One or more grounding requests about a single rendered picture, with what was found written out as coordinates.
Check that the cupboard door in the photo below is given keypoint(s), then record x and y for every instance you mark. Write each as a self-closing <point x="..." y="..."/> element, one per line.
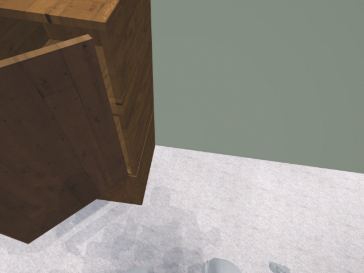
<point x="59" y="146"/>

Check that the right robot thigh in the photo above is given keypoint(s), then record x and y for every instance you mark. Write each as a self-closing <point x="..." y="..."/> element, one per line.
<point x="218" y="265"/>

